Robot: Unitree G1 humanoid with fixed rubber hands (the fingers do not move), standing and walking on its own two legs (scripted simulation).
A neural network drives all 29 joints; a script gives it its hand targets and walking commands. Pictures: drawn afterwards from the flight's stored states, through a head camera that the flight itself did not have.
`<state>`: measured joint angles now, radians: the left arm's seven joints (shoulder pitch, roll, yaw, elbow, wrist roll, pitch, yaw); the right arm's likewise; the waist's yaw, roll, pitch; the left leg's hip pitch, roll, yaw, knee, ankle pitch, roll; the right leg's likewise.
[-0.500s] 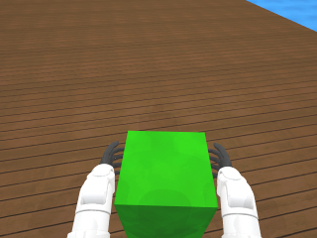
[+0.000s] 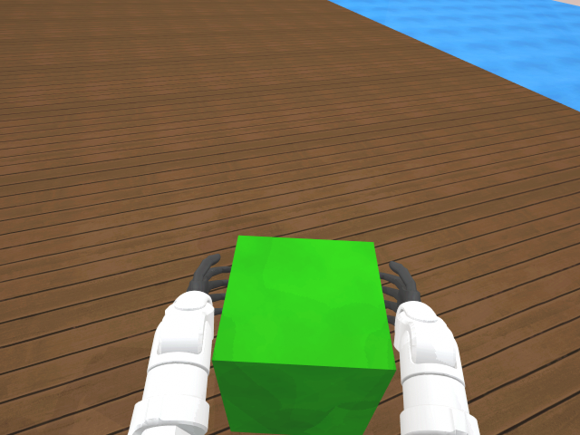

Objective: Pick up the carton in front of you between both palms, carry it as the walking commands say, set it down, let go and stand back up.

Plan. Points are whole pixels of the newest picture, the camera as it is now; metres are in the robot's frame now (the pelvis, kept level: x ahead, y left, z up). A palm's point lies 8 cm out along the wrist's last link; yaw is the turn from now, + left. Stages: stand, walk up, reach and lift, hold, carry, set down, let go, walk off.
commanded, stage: hold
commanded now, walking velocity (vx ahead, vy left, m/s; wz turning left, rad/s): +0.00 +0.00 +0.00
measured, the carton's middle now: (300, 338) +0.29 +0.00 -0.03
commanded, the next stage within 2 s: set down in 0.34 s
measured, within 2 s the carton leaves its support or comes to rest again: neither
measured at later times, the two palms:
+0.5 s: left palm (193, 289) +0.32 +0.16 +0.05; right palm (395, 300) +0.31 -0.14 +0.06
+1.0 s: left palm (198, 341) +0.34 +0.18 -0.14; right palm (355, 338) +0.36 -0.12 -0.13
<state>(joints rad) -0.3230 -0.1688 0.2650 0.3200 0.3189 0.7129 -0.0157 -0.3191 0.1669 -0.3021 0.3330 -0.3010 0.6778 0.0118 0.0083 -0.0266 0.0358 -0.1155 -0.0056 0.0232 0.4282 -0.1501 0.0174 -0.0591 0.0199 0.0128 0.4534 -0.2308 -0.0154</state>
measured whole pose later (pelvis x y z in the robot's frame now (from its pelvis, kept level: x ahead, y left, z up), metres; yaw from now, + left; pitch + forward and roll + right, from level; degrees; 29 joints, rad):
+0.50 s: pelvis +0.02 +0.02 +0.00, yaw -2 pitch -8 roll +0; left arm -0.32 -0.17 0.28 0.33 0.31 0.70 -0.02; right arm -0.34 0.17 -0.30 0.33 -0.33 0.70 0.02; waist 0.01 -0.02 0.03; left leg -0.09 -0.03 0.06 0.40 -0.17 0.04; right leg -0.05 0.00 0.06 0.42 -0.24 0.01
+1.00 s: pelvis -0.02 -0.01 -0.06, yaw -2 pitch +23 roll +0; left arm -0.53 -0.07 0.41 0.51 0.26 0.15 -0.06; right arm -0.54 0.20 -0.35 0.50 -0.22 0.14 -0.09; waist 0.08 -0.04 0.06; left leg -1.02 0.01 -0.02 0.85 -0.24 -0.01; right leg -0.98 0.06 0.01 0.89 -0.32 -0.03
